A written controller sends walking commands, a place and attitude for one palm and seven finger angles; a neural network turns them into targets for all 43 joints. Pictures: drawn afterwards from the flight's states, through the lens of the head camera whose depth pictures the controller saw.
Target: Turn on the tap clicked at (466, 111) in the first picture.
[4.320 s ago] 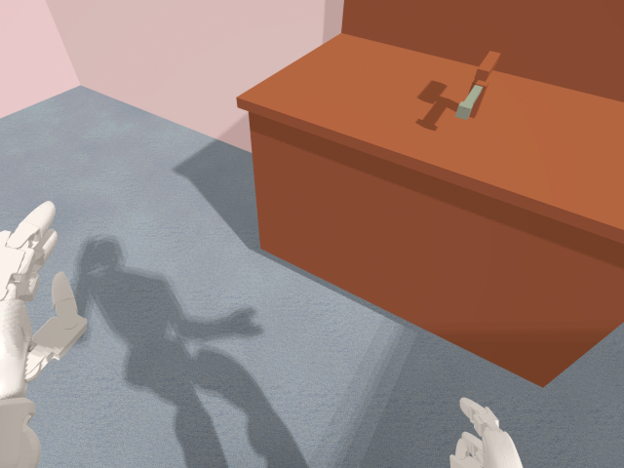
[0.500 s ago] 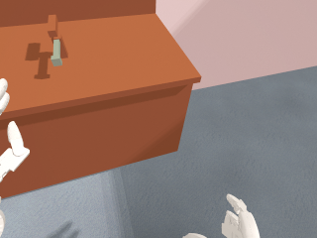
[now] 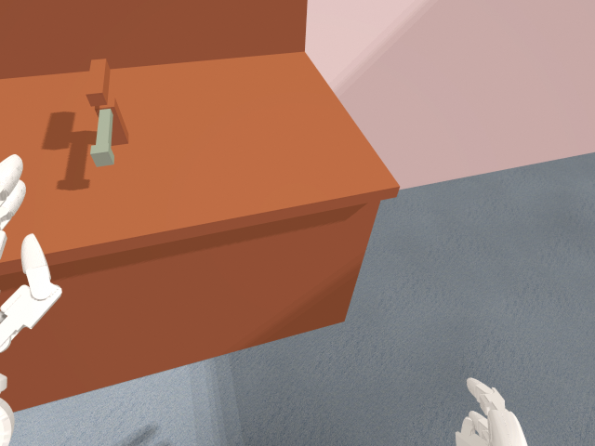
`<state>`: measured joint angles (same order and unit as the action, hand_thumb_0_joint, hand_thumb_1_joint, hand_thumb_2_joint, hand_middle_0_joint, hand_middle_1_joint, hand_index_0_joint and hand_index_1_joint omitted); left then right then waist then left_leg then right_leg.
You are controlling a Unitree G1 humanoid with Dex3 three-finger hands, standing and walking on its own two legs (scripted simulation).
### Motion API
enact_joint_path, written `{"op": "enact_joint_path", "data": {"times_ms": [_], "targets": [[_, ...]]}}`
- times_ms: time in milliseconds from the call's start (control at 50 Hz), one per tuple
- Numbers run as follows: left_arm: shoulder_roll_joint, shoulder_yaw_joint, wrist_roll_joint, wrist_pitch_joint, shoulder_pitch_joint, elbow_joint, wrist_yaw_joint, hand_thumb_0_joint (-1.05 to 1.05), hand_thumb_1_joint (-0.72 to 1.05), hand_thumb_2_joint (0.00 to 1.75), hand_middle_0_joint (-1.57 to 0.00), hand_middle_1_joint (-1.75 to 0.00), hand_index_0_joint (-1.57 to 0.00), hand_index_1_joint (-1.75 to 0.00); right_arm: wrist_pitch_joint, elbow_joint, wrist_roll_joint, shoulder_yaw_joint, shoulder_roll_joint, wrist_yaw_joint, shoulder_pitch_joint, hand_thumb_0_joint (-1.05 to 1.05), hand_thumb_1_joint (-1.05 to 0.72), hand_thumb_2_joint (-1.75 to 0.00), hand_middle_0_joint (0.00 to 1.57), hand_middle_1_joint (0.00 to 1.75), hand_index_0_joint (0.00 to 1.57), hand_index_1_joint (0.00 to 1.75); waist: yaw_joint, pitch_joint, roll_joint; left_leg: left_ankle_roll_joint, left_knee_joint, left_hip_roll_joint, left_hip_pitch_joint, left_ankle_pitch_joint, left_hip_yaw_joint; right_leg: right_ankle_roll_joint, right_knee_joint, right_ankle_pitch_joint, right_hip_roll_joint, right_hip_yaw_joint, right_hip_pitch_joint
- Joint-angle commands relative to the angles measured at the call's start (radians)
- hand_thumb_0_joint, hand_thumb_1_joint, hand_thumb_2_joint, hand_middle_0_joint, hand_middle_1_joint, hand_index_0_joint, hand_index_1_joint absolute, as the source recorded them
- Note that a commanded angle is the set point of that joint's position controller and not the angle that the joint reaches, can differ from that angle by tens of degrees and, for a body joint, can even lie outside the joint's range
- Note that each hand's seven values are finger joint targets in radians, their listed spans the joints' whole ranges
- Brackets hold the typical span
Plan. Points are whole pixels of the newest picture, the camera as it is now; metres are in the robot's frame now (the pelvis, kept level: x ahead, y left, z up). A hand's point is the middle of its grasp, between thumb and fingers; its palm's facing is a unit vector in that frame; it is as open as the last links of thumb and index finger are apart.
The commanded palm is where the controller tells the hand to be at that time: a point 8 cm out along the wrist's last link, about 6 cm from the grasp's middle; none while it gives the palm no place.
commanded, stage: take the last steps up to it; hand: left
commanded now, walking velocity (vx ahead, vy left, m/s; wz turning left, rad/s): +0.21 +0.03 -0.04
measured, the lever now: (102, 155) +0.53 +0.38 +0.07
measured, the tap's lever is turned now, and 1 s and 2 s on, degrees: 0 0 0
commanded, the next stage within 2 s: come to a stop and stand still in 0.46 s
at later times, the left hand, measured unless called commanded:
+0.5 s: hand (118, 220) +0.30 +0.22 +0.19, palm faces +0.41 -0.81 -0.42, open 7.4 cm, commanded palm +0.24 +0.26 +0.19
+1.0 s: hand (157, 211) +0.32 +0.19 +0.18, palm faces +0.37 -0.82 -0.44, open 7.4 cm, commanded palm +0.27 +0.23 +0.19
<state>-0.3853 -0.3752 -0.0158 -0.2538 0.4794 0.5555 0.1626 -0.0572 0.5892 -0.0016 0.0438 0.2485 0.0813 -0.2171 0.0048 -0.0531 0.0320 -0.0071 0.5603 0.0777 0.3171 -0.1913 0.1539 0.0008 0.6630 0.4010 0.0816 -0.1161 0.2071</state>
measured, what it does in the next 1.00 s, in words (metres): walks ahead: right foot, then left foot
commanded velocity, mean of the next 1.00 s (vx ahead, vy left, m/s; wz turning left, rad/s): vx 0.05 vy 0.03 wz -0.01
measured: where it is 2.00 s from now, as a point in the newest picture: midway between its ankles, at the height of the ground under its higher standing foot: outside the picture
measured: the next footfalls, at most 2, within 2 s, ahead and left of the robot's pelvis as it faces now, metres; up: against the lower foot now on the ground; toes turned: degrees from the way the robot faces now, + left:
right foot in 0.28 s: +0.17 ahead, -0.12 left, +0.00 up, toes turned -5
left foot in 0.58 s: +0.18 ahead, +0.11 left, +0.00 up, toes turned +8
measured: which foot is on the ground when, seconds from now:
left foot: down 0.00-0.30, up 0.32-0.56, down 0.58-0.88, up 0.90-1.00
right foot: down 0.00-0.00, up 0.02-0.26, down 0.28-1.00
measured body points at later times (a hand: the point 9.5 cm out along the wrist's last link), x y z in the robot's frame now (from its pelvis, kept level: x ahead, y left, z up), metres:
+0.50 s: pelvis +0.08 -0.02 +0.01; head +0.10 -0.03 +0.46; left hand +0.27 +0.26 +0.21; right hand +0.23 -0.25 -0.09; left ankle +0.10 +0.11 -0.69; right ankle +0.08 -0.11 -0.72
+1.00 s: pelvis +0.10 -0.04 +0.01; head +0.12 -0.07 +0.46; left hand +0.29 +0.23 +0.20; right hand +0.27 -0.25 -0.09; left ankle +0.10 +0.09 -0.69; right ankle +0.13 -0.12 -0.72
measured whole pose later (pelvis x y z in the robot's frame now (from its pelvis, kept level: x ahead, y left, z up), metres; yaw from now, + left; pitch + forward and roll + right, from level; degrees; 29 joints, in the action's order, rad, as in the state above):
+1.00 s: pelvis +0.10 -0.04 +0.01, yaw -2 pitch -1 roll +1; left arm -0.33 -0.32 -0.03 -0.16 0.49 0.47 0.14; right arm -0.06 0.61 0.00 -0.04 0.18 0.05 -0.18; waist 0.01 -0.05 -0.04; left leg 0.04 0.79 0.03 0.33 -0.42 0.03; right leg -0.07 0.51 0.23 0.00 -0.09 0.26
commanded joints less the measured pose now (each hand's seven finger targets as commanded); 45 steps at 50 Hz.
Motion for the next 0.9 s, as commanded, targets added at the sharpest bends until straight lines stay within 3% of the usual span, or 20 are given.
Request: {"op": "enact_joint_path", "data": {"times_ms": [0, 40, 100, 220, 240, 260, 280, 300, 320, 360, 400, 520, 540, 580, 600, 680, 780, 820, 860, 880], "targets": [[-0.181, -0.111, -0.006, -0.057, -0.157, 0.11, 0.014, 0.0, 0.9, 0.9, -0.2, -0.3, -0.2, -0.3, -0.058, -0.138, -0.002, 0.005, 0.069, -0.001, 0.085, 0.0, -0.9, -0.9, 0.2, 0.3, 0.2, 0.3, -0.024, 0.109, -0.331, -0.231, -0.307, 0.367, -0.223, -0.002, -0.577, -0.001, 0.479, 0.208, -0.029, 0.093, 0.372], [-0.145, -0.08, -0.003, -0.06, -0.162, 0.155, 0.002, 0.0, 0.9, 0.9, -0.2, -0.3, -0.2, -0.3, -0.066, -0.123, 0.011, 0.013, 0.066, -0.011, 0.084, 0.0, -0.9, -0.9, 0.2, 0.3, 0.2, 0.3, -0.014, 0.086, -0.244, -0.22, -0.267, 0.309, -0.195, 0.007, -0.422, 0.008, 0.449, 0.124, 0.007, 0.099, 0.4], [-0.115, -0.07, -0.006, -0.048, -0.077, 0.199, -0.003, 0.0, 0.9, 0.9, -0.2, -0.3, -0.2, -0.3, -0.081, -0.122, 0.007, 0.01, 0.069, -0.022, 0.077, 0.0, -0.9, -0.9, 0.2, 0.3, 0.2, 0.3, -0.004, 0.128, -0.279, -0.165, -0.25, 0.23, -0.107, 0.063, -0.221, 0.018, 0.263, 0.03, -0.006, 0.03, 0.24], [-0.135, -0.101, -0.008, -0.017, -0.081, 0.121, 0.011, 0.0, 0.9, 0.9, -0.2, -0.3, -0.2, -0.3, -0.077, -0.119, 0.009, -0.005, 0.059, -0.012, 0.079, 0.0, -0.9, -0.9, 0.2, 0.3, 0.2, 0.3, -0.002, 0.139, -0.209, -0.089, -0.141, 0.19, -0.018, -0.115, -0.131, 0.026, -0.127, -0.066, -0.068, -0.062, -0.017], [-0.133, -0.093, -0.003, -0.013, -0.104, 0.109, 0.011, 0.0, 0.9, 0.9, -0.2, -0.3, -0.2, -0.3, -0.071, -0.117, 0.008, -0.006, 0.056, -0.01, 0.08, 0.0, -0.9, -0.9, 0.2, 0.3, 0.2, 0.3, -0.005, 0.136, -0.158, -0.064, -0.065, 0.155, 0.032, -0.172, -0.096, 0.012, -0.196, -0.085, -0.045, -0.022, -0.076], [-0.155, -0.1, 0.005, -0.01, -0.124, 0.093, 0.012, 0.0, 0.9, 0.9, -0.2, -0.3, -0.2, -0.3, -0.064, -0.121, 0.007, -0.009, 0.038, -0.011, 0.074, 0.0, -0.9, -0.9, 0.2, 0.3, 0.2, 0.3, -0.01, 0.134, -0.008, -0.033, 0.102, 0.083, 0.111, -0.248, -0.045, -0.046, -0.281, -0.057, 0.063, 0.164, -0.103], [-0.18, -0.112, -0.002, -0.003, -0.148, 0.082, 0.015, 0.0, 0.9, 0.9, -0.2, -0.3, -0.2, -0.3, -0.064, -0.128, 0.008, -0.021, 0.016, -0.012, 0.083, 0.0, -0.9, -0.9, 0.2, 0.3, 0.2, 0.3, -0.008, 0.119, 0.224, 0.013, 0.296, -0.033, 0.255, -0.354, 0.008, -0.132, -0.377, -0.049, 0.236, 0.466, -0.138], [-0.177, -0.113, -0.014, 0.002, -0.154, 0.068, 0.012, 0.0, 0.9, 0.9, -0.2, -0.3, -0.2, -0.3, -0.072, -0.125, 0.008, -0.002, 0.047, -0.017, 0.108, 0.0, -0.9, -0.9, 0.2, 0.3, 0.2, 0.3, 0.019, 0.1, 0.282, 0.019, 0.475, -0.029, 0.307, -0.354, -0.072, -0.194, -0.43, -0.07, 0.317, 0.593, -0.124], [-0.173, -0.107, -0.014, -0.002, -0.148, 0.071, 0.012, 0.0, 0.9, 0.9, -0.2, -0.3, -0.2, -0.3, -0.071, -0.114, 0.007, -0.011, 0.043, -0.02, 0.11, 0.0, -0.9, -0.9, 0.2, 0.3, 0.2, 0.3, 0.003, 0.081, 0.228, 0.026, 0.572, -0.012, 0.349, -0.305, -0.14, -0.223, -0.419, -0.158, 0.329, 0.584, -0.132], [-0.172, -0.109, -0.005, -0.018, -0.166, 0.106, 0.011, 0.0, 0.9, 0.9, -0.2, -0.3, -0.2, -0.3, -0.052, -0.09, 0.006, -0.03, 0.03, -0.022, 0.117, 0.0, -0.9, -0.9, 0.2, 0.3, 0.2, 0.3, -0.004, 0.109, 0.095, 0.034, 0.526, 0.019, 0.312, -0.26, -0.151, -0.201, -0.338, -0.429, 0.283, 0.364, -0.146], [-0.153, -0.105, 0.002, -0.029, -0.096, 0.081, 0.013, 0.0, 0.9, 0.9, -0.2, -0.3, -0.2, -0.3, -0.041, -0.095, 0.001, -0.031, 0.026, -0.015, 0.124, 0.0, -0.9, -0.9, 0.2, 0.3, 0.2, 0.3, -0.002, 0.13, 0.112, 0.027, 0.344, 0.01, 0.197, -0.217, -0.092, -0.158, -0.293, -0.595, 0.222, 0.202, -0.123], [-0.153, -0.102, -0.008, -0.027, -0.076, 0.187, 0.029, 0.0, 0.9, 0.9, -0.2, -0.3, -0.2, -0.3, -0.039, -0.138, -0.005, -0.001, 0.043, -0.006, 0.092, 0.0, -0.9, -0.9, 0.2, 0.3, 0.2, 0.3, 0.0, 0.17, 0.033, 0.012, -0.097, -0.043, -0.122, 0.006, 0.006, -0.089, -0.201, -0.303, 0.136, 0.131, -0.055], [-0.158, -0.099, -0.011, -0.031, -0.091, 0.21, 0.027, 0.0, 0.9, 0.9, -0.2, -0.3, -0.2, -0.3, -0.039, -0.145, 0.002, 0.01, 0.061, -0.001, 0.086, 0.0, -0.9, -0.9, 0.2, 0.3, 0.2, 0.3, -0.004, 0.171, -0.042, -0.005, -0.142, 0.005, -0.187, 0.042, -0.05, -0.063, -0.124, -0.261, 0.104, 0.121, -0.007], [-0.153, -0.092, -0.019, -0.037, -0.088, 0.197, 0.019, 0.0, 0.9, 0.9, -0.2, -0.3, -0.2, -0.3, -0.042, -0.158, 0.011, 0.015, 0.082, -0.005, 0.076, 0.0, -0.9, -0.9, 0.2, 0.3, 0.2, 0.3, 0.002, 0.18, -0.283, -0.118, -0.213, 0.262, -0.303, 0.357, -0.385, 0.007, 0.131, 0.126, -0.043, 0.042, 0.211], [-0.168, -0.104, -0.019, -0.04, -0.09, 0.181, 0.013, 0.0, 0.9, 0.9, -0.2, -0.3, -0.2, -0.3, -0.047, -0.147, -0.009, 0.004, 0.066, -0.005, 0.084, 0.0, -0.9, -0.9, 0.2, 0.3, 0.2, 0.3, -0.012, 0.147, -0.356, -0.162, -0.268, 0.314, -0.252, 0.397, -0.486, 0.013, 0.254, 0.201, -0.054, 0.074, 0.251], [-0.143, -0.082, -0.013, -0.023, -0.05, 0.207, 0.004, 0.0, 0.9, 0.9, -0.2, -0.3, -0.2, -0.3, -0.079, -0.137, -0.004, 0.006, 0.069, -0.033, 0.062, 0.0, -0.9, -0.9, 0.2, 0.3, 0.2, 0.3, -0.004, 0.176, -0.267, -0.096, -0.15, 0.226, -0.297, 0.679, -0.227, 0.017, 0.054, 0.02, -0.058, 0.055, 0.172], [-0.135, -0.087, -0.02, 0.013, -0.014, 0.149, -0.001, 0.0, 0.9, 0.9, -0.2, -0.3, -0.2, -0.3, -0.085, -0.15, 0.003, -0.012, 0.066, -0.033, 0.072, 0.0, -0.9, -0.9, 0.2, 0.3, 0.2, 0.3, -0.004, 0.138, -0.235, -0.041, -0.147, 0.198, -0.105, 0.363, -0.143, 0.02, -0.201, -0.178, -0.063, 0.037, -0.053], [-0.14, -0.093, -0.02, 0.019, -0.044, 0.129, 0.0, 0.0, 0.9, 0.9, -0.2, -0.3, -0.2, -0.3, -0.079, -0.158, 0.005, -0.021, 0.052, -0.027, 0.087, 0.0, -0.9, -0.9, 0.2, 0.3, 0.2, 0.3, -0.004, 0.138, -0.119, 0.006, -0.086, 0.117, -0.008, 0.119, -0.089, 0.006, -0.248, -0.431, -0.009, 0.12, -0.124], [-0.149, -0.088, -0.033, 0.038, -0.045, 0.118, -0.001, 0.0, 0.9, 0.9, -0.2, -0.3, -0.2, -0.3, -0.071, -0.16, 0.009, -0.017, 0.036, -0.024, 0.072, 0.0, -0.9, -0.9, 0.2, 0.3, 0.2, 0.3, -0.012, 0.153, 0.107, 0.048, 0.091, -0.02, -0.007, -0.121, -0.059, -0.07, -0.329, -0.558, 0.14, 0.336, -0.039], [-0.155, -0.093, -0.034, 0.043, -0.047, 0.098, 0.003, 0.0, 0.9, 0.9, -0.2, -0.3, -0.2, -0.3, -0.068, -0.148, 0.007, -0.02, 0.032, -0.024, 0.079, 0.0, -0.9, -0.9, 0.2, 0.3, 0.2, 0.3, -0.006, 0.148, 0.144, 0.043, 0.197, -0.048, 0.03, -0.238, -0.099, -0.109, -0.355, -0.612, 0.198, 0.379, -0.036]]}}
